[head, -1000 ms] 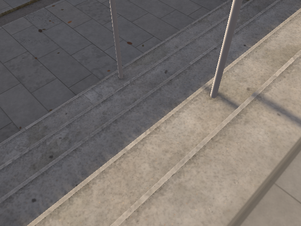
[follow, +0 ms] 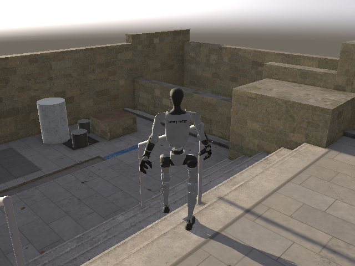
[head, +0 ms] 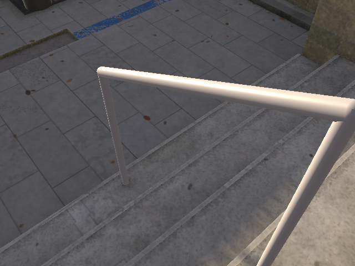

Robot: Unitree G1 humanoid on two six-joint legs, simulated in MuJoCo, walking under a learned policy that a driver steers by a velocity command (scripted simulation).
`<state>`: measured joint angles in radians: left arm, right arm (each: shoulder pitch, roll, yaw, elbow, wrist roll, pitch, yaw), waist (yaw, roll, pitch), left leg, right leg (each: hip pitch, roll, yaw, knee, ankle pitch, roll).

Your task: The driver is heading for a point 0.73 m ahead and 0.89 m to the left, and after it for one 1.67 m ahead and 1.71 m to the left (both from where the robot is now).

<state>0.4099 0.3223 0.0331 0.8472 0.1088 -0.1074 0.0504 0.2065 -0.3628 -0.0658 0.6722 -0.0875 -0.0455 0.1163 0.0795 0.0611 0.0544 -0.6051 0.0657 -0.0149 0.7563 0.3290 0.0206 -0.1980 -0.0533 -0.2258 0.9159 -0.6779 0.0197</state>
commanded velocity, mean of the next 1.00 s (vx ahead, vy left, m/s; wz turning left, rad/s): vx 0.52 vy -0.02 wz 0.96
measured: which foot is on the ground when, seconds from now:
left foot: up 0.00-0.08, down 0.10-0.42, up 0.44-0.76, down 0.78-1.00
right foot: down 0.00-0.08, up 0.10-0.38, down 0.40-0.78, up 0.80-1.00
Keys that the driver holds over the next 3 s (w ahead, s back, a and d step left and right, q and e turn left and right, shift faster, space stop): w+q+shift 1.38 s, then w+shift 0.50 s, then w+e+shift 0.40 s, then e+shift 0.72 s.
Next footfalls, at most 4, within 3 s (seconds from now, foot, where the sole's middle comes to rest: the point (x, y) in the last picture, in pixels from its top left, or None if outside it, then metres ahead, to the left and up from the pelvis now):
0.10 left None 0.18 0.06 -0.89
0.40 right None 0.40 -0.11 -0.89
0.78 left None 0.17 0.05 -0.89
1.28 right None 0.49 0.24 -1.06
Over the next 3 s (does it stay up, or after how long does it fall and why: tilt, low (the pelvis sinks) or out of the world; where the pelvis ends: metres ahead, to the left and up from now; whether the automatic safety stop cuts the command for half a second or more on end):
stays up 0.57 1.42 -0.82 its command is cut before an obstacle from the start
